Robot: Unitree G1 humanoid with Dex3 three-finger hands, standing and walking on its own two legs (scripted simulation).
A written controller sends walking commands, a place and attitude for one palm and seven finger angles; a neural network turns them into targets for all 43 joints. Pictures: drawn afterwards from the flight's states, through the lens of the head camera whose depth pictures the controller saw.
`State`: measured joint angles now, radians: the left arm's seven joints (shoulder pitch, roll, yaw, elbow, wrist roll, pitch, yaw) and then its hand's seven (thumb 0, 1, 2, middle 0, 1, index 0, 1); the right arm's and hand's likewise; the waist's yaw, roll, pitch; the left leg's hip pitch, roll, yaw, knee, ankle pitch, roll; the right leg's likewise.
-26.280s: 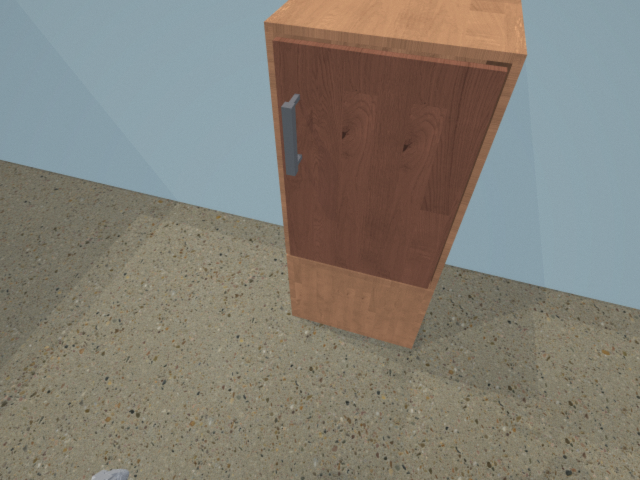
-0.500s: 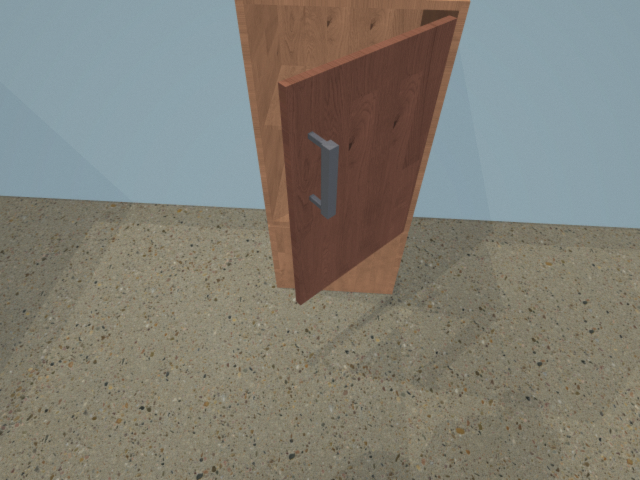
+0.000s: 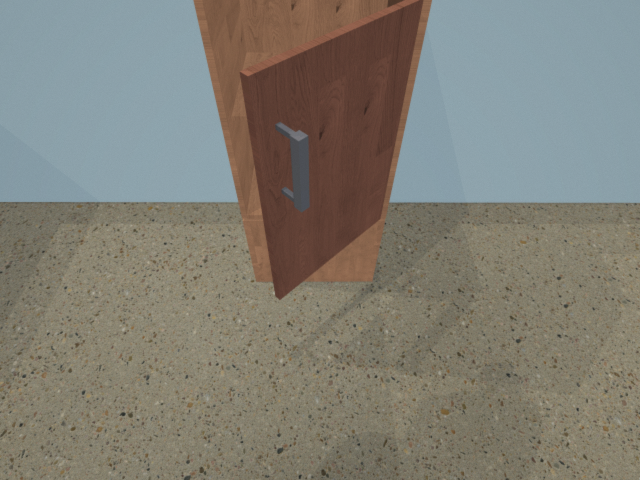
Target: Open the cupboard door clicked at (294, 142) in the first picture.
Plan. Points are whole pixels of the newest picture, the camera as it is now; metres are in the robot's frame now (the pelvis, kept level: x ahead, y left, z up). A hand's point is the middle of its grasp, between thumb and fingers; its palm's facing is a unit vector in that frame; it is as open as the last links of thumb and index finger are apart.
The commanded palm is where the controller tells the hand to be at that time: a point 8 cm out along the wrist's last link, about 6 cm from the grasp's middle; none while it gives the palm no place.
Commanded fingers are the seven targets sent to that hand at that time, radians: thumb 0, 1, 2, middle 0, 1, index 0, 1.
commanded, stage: walk to a spot facing it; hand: left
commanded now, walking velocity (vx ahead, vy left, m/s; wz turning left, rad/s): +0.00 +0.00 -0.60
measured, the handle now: (292, 168) +0.57 +0.09 +0.04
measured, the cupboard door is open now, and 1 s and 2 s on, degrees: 44 44 44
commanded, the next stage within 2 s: none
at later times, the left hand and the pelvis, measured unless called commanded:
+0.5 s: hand out of the picture +0.08 +0.16 -0.15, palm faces -0.19 -0.94 -0.29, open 7.4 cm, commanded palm none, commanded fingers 0.00 0.90 0.90 -0.20 -0.30 -0.20 -0.30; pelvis -0.01 -0.03 +0.00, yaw -16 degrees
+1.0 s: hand (249, 422) +0.22 +0.13 -0.16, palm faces -0.52 -0.82 -0.23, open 7.4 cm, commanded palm none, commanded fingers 0.00 0.90 0.90 -0.20 -0.30 -0.20 -0.30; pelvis +0.02 +0.00 +0.00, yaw -34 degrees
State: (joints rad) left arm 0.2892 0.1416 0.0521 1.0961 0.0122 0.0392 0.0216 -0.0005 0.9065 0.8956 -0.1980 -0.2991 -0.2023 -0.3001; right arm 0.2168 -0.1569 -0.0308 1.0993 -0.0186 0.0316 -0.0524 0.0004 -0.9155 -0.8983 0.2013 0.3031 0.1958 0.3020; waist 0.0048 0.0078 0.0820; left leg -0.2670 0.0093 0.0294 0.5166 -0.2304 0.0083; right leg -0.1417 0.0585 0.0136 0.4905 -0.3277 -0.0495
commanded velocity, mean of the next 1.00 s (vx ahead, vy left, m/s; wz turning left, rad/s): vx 0.00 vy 0.00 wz -0.60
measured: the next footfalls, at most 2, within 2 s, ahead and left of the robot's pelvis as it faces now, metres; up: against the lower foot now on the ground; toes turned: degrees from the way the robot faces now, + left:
left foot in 0.74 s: +0.10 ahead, +0.10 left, +0.00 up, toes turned -25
right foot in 1.08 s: -0.02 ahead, -0.15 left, +0.00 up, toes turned -41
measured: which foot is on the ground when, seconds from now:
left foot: down 0.00-0.24, up 0.26-0.72, down 0.74-1.00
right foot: down 0.00-0.72, up 0.74-1.00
